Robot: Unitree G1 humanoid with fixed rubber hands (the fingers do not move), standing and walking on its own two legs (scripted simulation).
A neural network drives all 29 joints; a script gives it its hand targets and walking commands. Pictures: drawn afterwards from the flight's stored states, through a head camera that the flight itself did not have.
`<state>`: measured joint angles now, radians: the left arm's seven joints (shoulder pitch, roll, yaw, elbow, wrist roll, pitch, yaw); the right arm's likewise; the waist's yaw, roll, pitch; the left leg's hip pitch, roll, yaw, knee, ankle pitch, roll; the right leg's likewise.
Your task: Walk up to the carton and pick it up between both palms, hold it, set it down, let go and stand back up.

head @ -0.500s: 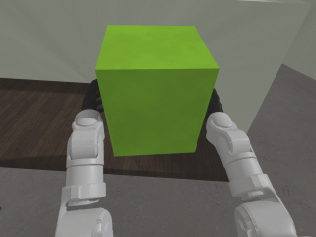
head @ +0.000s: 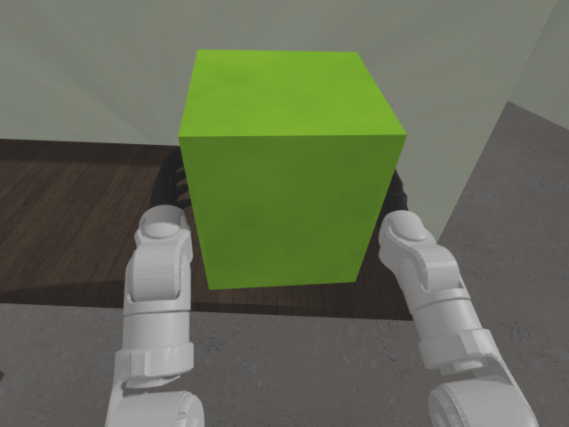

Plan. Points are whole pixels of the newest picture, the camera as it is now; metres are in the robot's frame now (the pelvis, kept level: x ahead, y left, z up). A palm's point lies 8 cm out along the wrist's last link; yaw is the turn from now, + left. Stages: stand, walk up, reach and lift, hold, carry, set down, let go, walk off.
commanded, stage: hold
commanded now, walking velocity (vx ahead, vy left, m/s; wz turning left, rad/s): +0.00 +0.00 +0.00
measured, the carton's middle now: (281, 173) +0.39 -0.01 +0.19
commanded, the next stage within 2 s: set down in 2.00 s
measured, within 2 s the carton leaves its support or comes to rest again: neither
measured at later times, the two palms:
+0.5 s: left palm (151, 195) +0.36 +0.16 +0.19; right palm (378, 199) +0.35 -0.14 +0.17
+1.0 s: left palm (166, 202) +0.35 +0.14 +0.18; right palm (387, 208) +0.35 -0.15 +0.16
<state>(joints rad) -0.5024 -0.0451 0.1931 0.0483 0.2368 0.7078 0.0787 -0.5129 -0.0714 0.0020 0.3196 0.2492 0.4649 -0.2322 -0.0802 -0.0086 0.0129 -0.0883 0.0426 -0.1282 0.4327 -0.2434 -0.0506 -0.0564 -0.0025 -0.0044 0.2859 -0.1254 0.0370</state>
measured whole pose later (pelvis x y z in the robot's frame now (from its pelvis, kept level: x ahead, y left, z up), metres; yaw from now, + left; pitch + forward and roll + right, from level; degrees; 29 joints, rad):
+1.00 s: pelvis +0.00 +0.00 +0.00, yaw +0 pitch -6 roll -2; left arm -0.55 -0.04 0.21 0.12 0.24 0.68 0.07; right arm -0.56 -0.07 0.00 0.40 0.24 0.43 -0.23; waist -0.07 -0.01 0.01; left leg -0.09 0.04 -0.13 0.42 -0.23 -0.05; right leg -0.06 0.00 0.00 0.29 -0.13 0.03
